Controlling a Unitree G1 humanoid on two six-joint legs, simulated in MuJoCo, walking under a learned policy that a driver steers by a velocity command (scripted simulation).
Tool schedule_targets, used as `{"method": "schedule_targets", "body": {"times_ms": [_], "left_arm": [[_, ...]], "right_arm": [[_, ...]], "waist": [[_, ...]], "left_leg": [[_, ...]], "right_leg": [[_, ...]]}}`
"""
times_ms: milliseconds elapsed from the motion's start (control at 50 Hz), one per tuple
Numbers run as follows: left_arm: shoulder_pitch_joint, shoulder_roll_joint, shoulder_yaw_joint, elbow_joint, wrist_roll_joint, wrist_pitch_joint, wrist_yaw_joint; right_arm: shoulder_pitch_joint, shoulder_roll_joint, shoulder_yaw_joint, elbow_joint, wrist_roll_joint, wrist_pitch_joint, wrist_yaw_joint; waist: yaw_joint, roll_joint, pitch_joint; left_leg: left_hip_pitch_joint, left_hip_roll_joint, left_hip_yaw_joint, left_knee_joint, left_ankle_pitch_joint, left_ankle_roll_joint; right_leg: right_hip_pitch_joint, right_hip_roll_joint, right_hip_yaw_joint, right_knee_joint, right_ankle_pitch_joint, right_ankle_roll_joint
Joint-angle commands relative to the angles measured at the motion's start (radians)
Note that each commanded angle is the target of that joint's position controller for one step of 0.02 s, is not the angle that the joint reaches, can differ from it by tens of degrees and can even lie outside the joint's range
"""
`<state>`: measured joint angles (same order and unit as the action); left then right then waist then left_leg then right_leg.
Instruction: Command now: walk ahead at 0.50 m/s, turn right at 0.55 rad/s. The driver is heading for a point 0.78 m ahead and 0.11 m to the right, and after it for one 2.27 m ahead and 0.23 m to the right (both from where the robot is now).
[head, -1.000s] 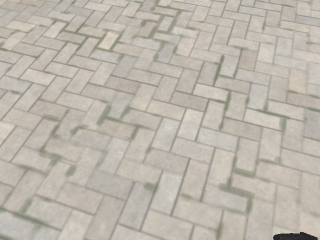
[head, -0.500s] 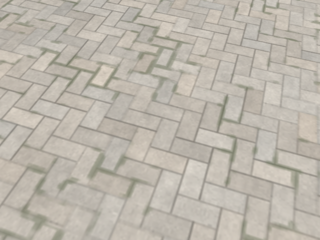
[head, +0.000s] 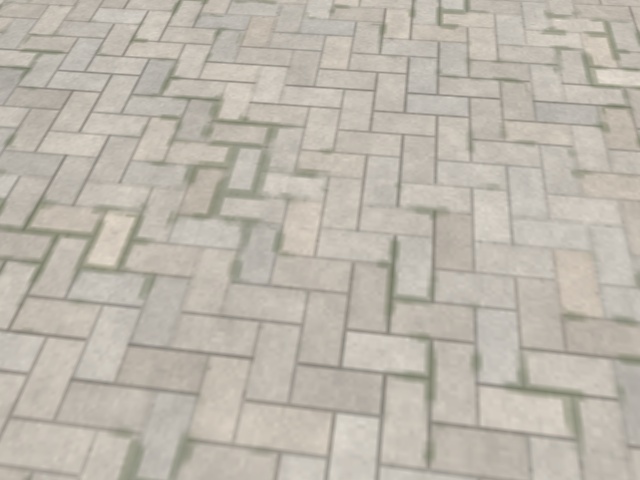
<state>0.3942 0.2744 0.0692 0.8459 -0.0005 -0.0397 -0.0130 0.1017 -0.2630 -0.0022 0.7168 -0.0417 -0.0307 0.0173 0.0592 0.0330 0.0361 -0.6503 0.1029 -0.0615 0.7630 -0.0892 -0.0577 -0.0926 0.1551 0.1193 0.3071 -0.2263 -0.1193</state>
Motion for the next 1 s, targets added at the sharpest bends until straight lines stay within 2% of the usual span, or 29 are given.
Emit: {"method": "schedule_targets", "body": {"times_ms": [20, 60, 80, 120, 140, 160, 180, 200, 220, 240, 280, 340, 440, 500, 580, 620, 640, 660, 680, 700, 720, 740, 760, 780, 800, 820, 860, 900, 1000], "left_arm": [[0.068, 0.166, 0.042, -0.044, 0.007, -0.007, 0.009], [0.066, 0.175, 0.045, -0.052, 0.015, -0.005, 0.015], [0.045, 0.182, 0.047, -0.061, 0.018, -0.005, 0.018], [-0.016, 0.198, 0.050, -0.080, 0.020, -0.009, 0.018], [-0.031, 0.187, 0.045, -0.080, 0.012, -0.016, 0.011], [-0.027, 0.117, 0.024, -0.107, -0.002, -0.027, 0.003], [0.085, 0.044, 0.008, -0.139, -0.023, -0.025, 0.004], [0.073, 0.126, 0.013, -0.107, 0.014, -0.008, 0.014], [0.001, 0.144, 0.020, -0.103, 0.024, -0.001, 0.006], [-0.040, 0.126, 0.017, -0.110, 0.024, 0.002, -0.004], [-0.052, 0.106, 0.015, -0.111, 0.038, 0.022, -0.024], [-0.092, 0.085, 0.008, -0.134, 0.037, 0.041, -0.040], [-0.251, 0.060, -0.006, -0.192, 0.036, 0.043, -0.056], [-0.346, 0.036, -0.021, -0.223, 0.034, 0.036, -0.069], [-0.425, 0.044, -0.024, -0.258, 0.041, 0.035, -0.074], [-0.402, 0.055, -0.018, -0.258, 0.048, 0.036, -0.065], [-0.342, 0.068, -0.010, -0.243, 0.051, 0.033, -0.058], [-0.213, 0.086, 0.003, -0.205, 0.056, 0.024, -0.048], [-0.032, 0.135, 0.028, -0.146, 0.064, 0.018, -0.031], [-0.002, 0.258, 0.059, -0.151, 0.055, 0.020, -0.014], [0.022, 0.288, 0.067, -0.179, 0.020, 0.029, -0.007], [0.002, 0.263, 0.063, -0.151, 0.014, 0.033, 0.001], [-0.040, 0.209, 0.049, -0.139, 0.009, 0.030, 0.008], [-0.088, 0.163, 0.035, -0.139, 0.011, 0.023, 0.012], [-0.130, 0.123, 0.020, -0.141, 0.008, 0.015, 0.013], [-0.147, 0.096, 0.008, -0.142, 0.009, 0.003, 0.010], [-0.110, 0.095, 0.004, -0.112, 0.007, -0.021, 0.002], [-0.072, 0.114, 0.008, -0.086, 0.010, -0.032, -0.001], [-0.011, 0.105, 0.000, -0.044, 0.016, -0.044, 0.004]], "right_arm": [[-0.129, -0.074, -0.013, -0.099, 0.009, -0.020, 0.001], [-0.147, -0.086, -0.014, -0.114, 0.013, -0.029, 0.000], [-0.121, -0.099, -0.017, -0.111, 0.014, -0.033, -0.001], [0.015, -0.134, -0.032, -0.072, 0.016, -0.043, -0.011], [0.136, -0.163, -0.045, -0.040, 0.008, -0.056, -0.023], [0.292, -0.238, -0.065, -0.031, -0.014, -0.064, -0.040], [0.295, -0.323, -0.087, -0.036, -0.021, -0.047, -0.046], [0.248, -0.250, -0.083, -0.035, -0.006, -0.032, -0.042], [0.193, -0.161, -0.062, -0.048, 0.002, -0.031, -0.038], [0.156, -0.119, -0.051, -0.042, 0.003, -0.033, -0.033], [0.163, -0.099, -0.045, -0.020, 0.009, -0.044, -0.033], [0.200, -0.109, -0.053, 0.008, 0.023, -0.069, -0.022], [0.243, -0.116, -0.063, 0.046, 0.022, -0.070, -0.018], [0.257, -0.126, -0.068, 0.063, 0.022, -0.068, -0.018], [0.309, -0.156, -0.078, 0.096, 0.022, -0.054, -0.027], [0.320, -0.181, -0.083, 0.111, 0.020, -0.040, -0.033], [0.324, -0.199, -0.086, 0.116, 0.020, -0.032, -0.036], [0.319, -0.207, -0.086, 0.115, 0.024, -0.023, -0.038], [0.311, -0.197, -0.081, 0.096, 0.021, -0.020, -0.037], [0.341, -0.080, -0.054, 0.022, 0.026, -0.025, -0.019], [0.255, -0.136, -0.066, -0.018, 0.014, -0.031, -0.014], [0.157, -0.145, -0.068, -0.041, 0.017, -0.035, -0.010], [0.164, -0.124, -0.056, -0.035, 0.025, -0.046, -0.011], [0.189, -0.116, -0.055, -0.014, 0.020, -0.044, -0.012], [0.233, -0.108, -0.052, 0.005, 0.005, -0.028, -0.010], [0.277, -0.099, -0.050, 0.029, -0.003, -0.009, -0.004], [0.284, -0.084, -0.050, 0.045, -0.001, 0.009, 0.008], [0.217, -0.077, -0.050, 0.035, 0.008, 0.015, 0.014], [0.067, -0.070, -0.052, 0.008, 0.021, 0.012, 0.020]], "waist": [[0.032, -0.095, -0.015], [0.031, -0.103, -0.018], [0.011, -0.109, -0.021], [-0.061, -0.114, -0.059], [-0.126, -0.063, -0.119], [-0.184, 0.056, -0.262], [-0.119, 0.281, -0.350], [-0.098, 0.149, -0.258], [-0.099, 0.029, -0.134], [-0.085, 0.002, -0.069], [-0.065, 0.080, -0.030], [-0.056, 0.080, -0.033], [-0.076, 0.059, 0.007], [-0.096, 0.060, 0.028], [-0.115, 0.057, 0.049], [-0.096, 0.069, 0.020], [-0.066, 0.074, -0.024], [-0.007, 0.056, -0.100], [0.072, -0.009, -0.207], [0.031, -0.248, -0.313], [0.065, -0.204, -0.381], [0.061, -0.109, -0.238], [0.015, -0.073, -0.124], [-0.035, -0.039, -0.073], [-0.079, -0.047, -0.062], [-0.098, -0.061, -0.079], [-0.102, -0.067, -0.077], [-0.081, -0.072, -0.034], [-0.028, -0.076, 0.027]], "left_leg": [[0.034, -0.064, 0.054, -0.091, 0.059, 0.000], [0.070, -0.081, 0.041, -0.149, 0.025, 0.015], [0.125, -0.088, 0.029, -0.187, -0.002, 0.026], [0.341, -0.125, 0.036, -0.256, -0.076, 0.056], [0.520, -0.102, 0.018, -0.323, -0.062, 0.084], [0.743, 0.114, -0.194, -0.365, -0.266, 0.138], [0.944, 0.352, -0.638, -0.475, -0.365, 0.253], [0.849, 0.340, -0.702, -0.491, -0.501, 0.270], [0.720, 0.288, -0.542, -0.505, -0.474, 0.247], [0.628, 0.234, -0.393, -0.525, -0.325, 0.225], [0.546, 0.160, -0.200, -0.554, -0.123, 0.190], [0.545, 0.157, -0.086, -0.579, 0.059, 0.205], [0.579, 0.147, 0.072, -0.612, 0.159, 0.212], [0.576, 0.132, 0.160, -0.608, 0.177, 0.192], [0.661, 0.165, 0.218, -0.560, 0.285, 0.169], [0.711, 0.171, 0.261, -0.438, 0.573, 0.154], [0.728, 0.172, 0.280, -0.317, 0.724, 0.150], [0.692, 0.162, 0.302, -0.127, 0.758, 0.140], [0.527, 0.138, 0.313, 0.139, 0.562, 0.110], [0.116, 0.010, 0.309, 0.486, -0.204, 0.054], [-0.057, -0.107, 0.109, 0.654, -0.468, 0.033], [-0.146, -0.046, 0.037, 0.649, -0.360, 0.045], [-0.112, -0.008, 0.045, 0.559, -0.275, 0.049], [-0.040, 0.020, 0.044, 0.471, -0.250, 0.049], [0.039, 0.034, 0.045, 0.420, -0.245, 0.043], [0.103, 0.037, 0.052, 0.393, -0.236, 0.040], [0.125, 0.029, 0.073, 0.349, -0.192, 0.037], [0.065, 0.035, 0.075, 0.289, -0.109, 0.042], [-0.055, 0.001, 0.037, 0.121, 0.053, 0.065]], "right_leg": [[0.009, -0.240, 0.201, -0.029, 0.396, -0.105], [0.039, -0.259, 0.239, 0.014, 0.429, -0.094], [0.034, -0.267, 0.259, 0.036, 0.430, -0.078], [-0.023, -0.252, 0.277, 0.136, 0.491, -0.041], [-0.073, -0.193, 0.235, 0.297, 0.486, -0.015], [-0.176, -0.128, 0.143, 0.566, 0.288, 0.014], [-0.473, 0.022, 0.013, 0.804, -0.332, 0.046], [-0.579, -0.078, 0.000, 0.911, -0.305, 0.037], [-0.575, -0.118, -0.003, 0.916, -0.206, 0.039], [-0.551, -0.149, -0.016, 0.880, -0.144, 0.049], [-0.509, -0.184, -0.038, 0.841, -0.107, 0.067], [-0.536, -0.193, -0.051, 0.837, -0.048, 0.081], [-0.630, -0.215, -0.084, 0.691, 0.102, 0.103], [-0.568, -0.217, -0.135, 0.508, 0.193, 0.089], [-0.509, -0.195, -0.210, 0.364, 0.112, 0.040], [-0.428, -0.140, -0.250, 0.322, 0.007, 0.001], [-0.349, -0.100, -0.264, 0.303, -0.041, -0.023], [-0.193, -0.057, -0.265, 0.248, -0.037, -0.052], [0.070, -0.092, -0.172, 0.202, -0.045, -0.092], [0.384, -0.406, 0.312, 0.150, -0.166, -0.203], [0.437, -0.512, 0.674, 0.006, -0.051, -0.275], [0.367, -0.470, 0.489, 0.003, 0.064, -0.249], [0.215, -0.436, 0.362, -0.002, 0.194, -0.219], [0.102, -0.379, 0.265, -0.016, 0.290, -0.175], [0.017, -0.341, 0.191, -0.034, 0.359, -0.150], [-0.028, -0.324, 0.142, -0.054, 0.402, -0.140], [-0.058, -0.307, 0.085, -0.094, 0.454, -0.134], [-0.051, -0.306, 0.052, -0.140, 0.414, -0.115], [0.055, -0.314, -0.036, -0.185, 0.382, -0.061]]}}
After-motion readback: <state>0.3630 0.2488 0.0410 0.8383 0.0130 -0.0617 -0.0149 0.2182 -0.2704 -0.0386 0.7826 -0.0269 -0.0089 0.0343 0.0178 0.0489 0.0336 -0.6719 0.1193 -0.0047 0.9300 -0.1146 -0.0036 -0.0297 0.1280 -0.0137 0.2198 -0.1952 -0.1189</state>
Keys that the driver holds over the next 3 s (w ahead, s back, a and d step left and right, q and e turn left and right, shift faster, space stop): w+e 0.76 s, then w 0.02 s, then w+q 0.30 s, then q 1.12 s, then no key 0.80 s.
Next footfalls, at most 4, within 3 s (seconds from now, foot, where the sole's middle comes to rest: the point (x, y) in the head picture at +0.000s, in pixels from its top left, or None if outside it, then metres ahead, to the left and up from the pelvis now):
0.16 left None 0.26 0.13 -0.78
0.68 right None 0.46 -0.16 -0.78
1.24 left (431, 336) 0.80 -0.16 -0.78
1.80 right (511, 348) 0.78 -0.34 -0.78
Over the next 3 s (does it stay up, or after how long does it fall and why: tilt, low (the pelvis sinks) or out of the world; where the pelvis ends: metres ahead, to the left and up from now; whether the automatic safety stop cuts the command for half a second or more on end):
stays up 0.70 -0.23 0.00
